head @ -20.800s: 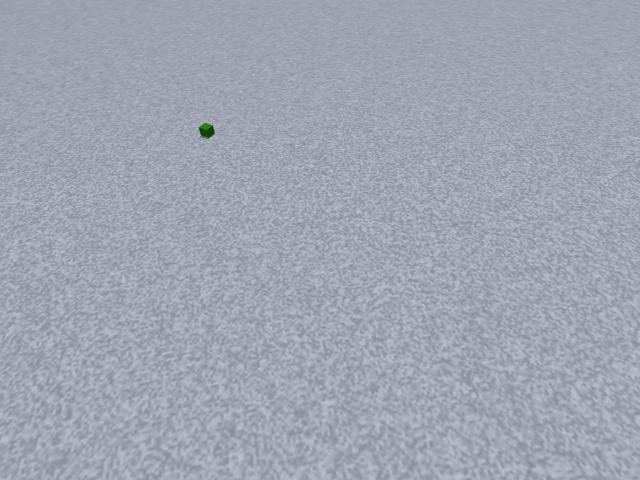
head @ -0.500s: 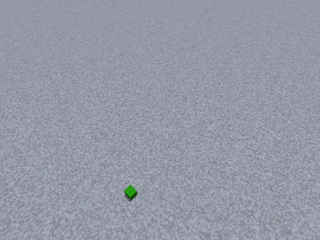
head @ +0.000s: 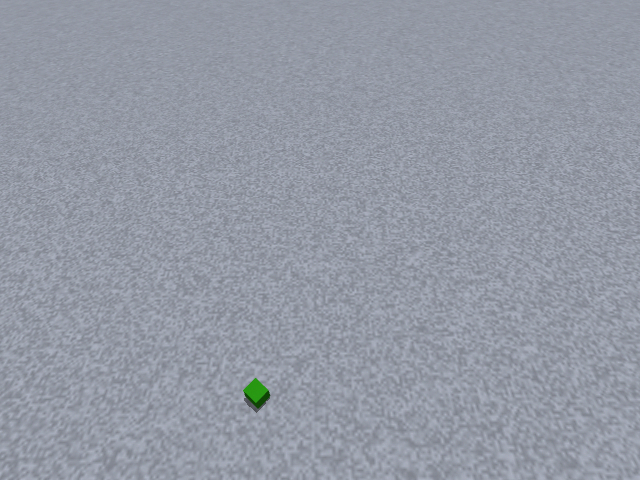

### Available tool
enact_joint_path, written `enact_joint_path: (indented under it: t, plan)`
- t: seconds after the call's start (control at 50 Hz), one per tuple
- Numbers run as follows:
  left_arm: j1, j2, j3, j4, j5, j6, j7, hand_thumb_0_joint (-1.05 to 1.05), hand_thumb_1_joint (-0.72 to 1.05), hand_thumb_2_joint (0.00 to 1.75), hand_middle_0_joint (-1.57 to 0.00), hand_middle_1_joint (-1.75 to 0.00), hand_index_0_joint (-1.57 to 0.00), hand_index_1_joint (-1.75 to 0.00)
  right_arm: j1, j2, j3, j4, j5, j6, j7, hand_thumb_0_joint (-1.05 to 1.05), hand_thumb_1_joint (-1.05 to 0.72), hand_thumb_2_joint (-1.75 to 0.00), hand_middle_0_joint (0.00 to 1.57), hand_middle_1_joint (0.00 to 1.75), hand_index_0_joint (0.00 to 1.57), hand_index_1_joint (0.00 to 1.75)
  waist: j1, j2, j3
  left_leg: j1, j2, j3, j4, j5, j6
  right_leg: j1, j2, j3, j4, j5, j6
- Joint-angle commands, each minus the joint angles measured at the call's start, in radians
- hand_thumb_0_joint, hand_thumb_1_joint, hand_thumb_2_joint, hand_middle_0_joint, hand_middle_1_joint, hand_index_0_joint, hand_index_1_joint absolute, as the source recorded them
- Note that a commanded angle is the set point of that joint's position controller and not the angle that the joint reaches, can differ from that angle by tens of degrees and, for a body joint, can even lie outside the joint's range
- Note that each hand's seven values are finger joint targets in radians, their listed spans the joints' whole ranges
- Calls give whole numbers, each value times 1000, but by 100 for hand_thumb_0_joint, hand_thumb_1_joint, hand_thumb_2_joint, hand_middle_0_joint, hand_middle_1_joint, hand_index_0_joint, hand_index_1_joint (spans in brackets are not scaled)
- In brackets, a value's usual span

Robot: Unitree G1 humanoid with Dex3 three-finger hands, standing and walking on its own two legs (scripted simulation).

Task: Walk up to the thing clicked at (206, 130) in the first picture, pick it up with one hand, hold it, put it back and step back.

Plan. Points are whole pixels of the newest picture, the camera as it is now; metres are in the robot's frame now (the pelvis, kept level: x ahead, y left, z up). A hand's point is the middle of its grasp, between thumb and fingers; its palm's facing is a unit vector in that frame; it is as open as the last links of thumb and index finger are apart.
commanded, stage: stand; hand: left
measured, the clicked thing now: (256, 393) +0.53 +0.23 -0.76
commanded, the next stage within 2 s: walk up in 0.80 s
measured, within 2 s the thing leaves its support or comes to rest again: neither
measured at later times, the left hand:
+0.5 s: hand out of the picture +0.09 +0.24 -0.16, palm faces -0.03 -0.94 -0.34, open 7.4 cm
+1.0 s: hand out of the picture +0.09 +0.26 -0.17, palm faces -0.01 -0.93 -0.37, open 7.4 cm
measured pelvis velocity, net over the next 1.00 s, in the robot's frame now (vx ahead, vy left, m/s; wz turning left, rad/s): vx -0.02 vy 0.00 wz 0.01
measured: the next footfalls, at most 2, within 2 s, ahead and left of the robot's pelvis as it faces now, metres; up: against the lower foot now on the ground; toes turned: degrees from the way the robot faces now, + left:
right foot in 1.50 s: -0.12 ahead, -0.11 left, +0.00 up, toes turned +0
left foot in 1.84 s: -0.22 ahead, +0.13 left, +0.00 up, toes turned -1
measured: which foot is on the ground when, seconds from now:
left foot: down 0.00-1.00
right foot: down 0.00-1.00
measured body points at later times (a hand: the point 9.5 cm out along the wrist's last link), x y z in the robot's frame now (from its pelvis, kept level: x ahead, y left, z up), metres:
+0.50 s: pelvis +0.01 -0.01 +0.00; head +0.02 -0.01 +0.45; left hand +0.09 +0.29 -0.13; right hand +0.09 -0.31 -0.13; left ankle +0.00 +0.13 -0.75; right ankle +0.04 -0.13 -0.75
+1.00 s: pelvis -0.02 +0.00 -0.01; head +0.05 +0.00 +0.43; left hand +0.09 +0.31 -0.14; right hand +0.08 -0.32 -0.14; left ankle +0.00 +0.12 -0.74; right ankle +0.04 -0.13 -0.75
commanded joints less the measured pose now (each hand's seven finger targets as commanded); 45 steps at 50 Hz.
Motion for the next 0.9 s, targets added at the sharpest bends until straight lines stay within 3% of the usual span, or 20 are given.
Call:
enact_joint_path:
  t: [0.0,0.14,0.2,0.26,0.32,0.36,0.44,0.56,0.76,0.78,0.8,0.84,0.88]
  plan:
    - [-38,225,43,-67,3,-22,15,0,90,90,-20,-30,-20,-30,-64,-219,-35,-62,-3,-25,-15,0,-90,-90,20,30,20,30,8,19,-73,-57,105,-106,-97,-62,23,41,-91,99,-74,-45,-36]
    - [-31,220,41,-75,2,-23,16,0,90,90,-20,-30,-20,-30,-39,-212,-33,-58,-2,-24,-17,0,-90,-90,20,30,20,30,1,-3,-93,-15,110,-102,-67,31,22,32,-93,95,-73,6,-42]
    - [-25,221,39,-77,3,-25,17,0,90,90,-20,-30,-20,-30,-26,-214,-33,-55,-1,-23,-18,0,-90,-90,20,30,20,30,-4,-7,-115,-5,114,-100,-54,68,22,55,-99,93,-64,74,-44]
    - [-32,223,41,-77,1,-22,17,0,90,90,-20,-30,-20,-30,-19,-216,-29,-53,-2,-19,-20,0,-90,-90,20,30,20,30,-5,7,-87,-33,107,-93,-63,-8,24,35,-96,104,-86,-13,-39]
    - [-28,225,41,-74,4,-18,16,0,90,90,-20,-30,-20,-30,-21,-208,-26,-57,-1,-18,-19,0,-90,-90,20,30,20,30,-2,-7,-64,-39,110,-102,-68,-11,23,22,-90,95,-84,-51,-41]
    - [-22,219,40,-75,1,-18,14,0,90,90,-20,-30,-20,-30,-11,-217,-26,-54,-1,-20,-19,0,-90,-90,20,30,20,30,-2,5,-69,-30,111,-98,-66,-7,22,16,-91,101,-88,-33,-41]
    - [-16,211,36,-76,2,-24,16,0,90,90,-20,-30,-20,-30,-23,-223,-27,-59,0,-24,-21,0,-90,-90,20,30,20,30,0,0,-111,5,124,-99,-46,118,24,54,-95,87,-59,138,-41]
    - [-31,216,39,-76,-1,-22,18,0,90,90,-20,-30,-20,-30,-29,-221,-23,-60,1,-23,-25,0,-90,-90,20,30,20,30,-1,14,-112,6,129,-98,-58,137,20,78,-95,78,-49,159,-42]
    - [-31,216,40,-72,1,-18,16,0,90,90,-20,-30,-20,-30,-30,-222,-21,-61,0,-21,-25,0,-90,-90,20,30,20,30,1,6,-83,-6,122,-90,-68,61,21,54,-92,87,-76,65,-39]
    - [-43,270,86,-95,-12,-2,22,0,90,90,-20,-30,-20,-30,-54,-274,-38,-59,3,-5,-28,0,-90,-90,20,30,20,30,16,4,36,-67,110,-103,25,254,36,-30,-86,91,11,302,-46]
    - [-19,268,89,-105,-20,3,26,0,90,90,-20,-30,-20,-30,-46,-256,-37,-82,14,1,-30,0,-90,-90,20,30,20,30,16,3,-4,-47,110,-89,64,317,38,-17,-90,76,38,377,-54]
    - [-9,264,95,-126,-17,9,29,0,90,90,-20,-30,-20,-30,-28,-244,-43,-98,18,7,-31,0,-90,-90,20,30,20,30,11,-24,-88,-20,101,-67,124,338,44,21,-103,76,62,438,-80]
    - [-27,277,103,-153,-15,19,27,0,90,90,-20,-30,-20,-30,-16,-241,-51,-119,21,18,-33,0,-90,-90,20,30,20,30,7,-57,-156,-14,59,-46,224,251,41,12,-145,120,61,447,-125]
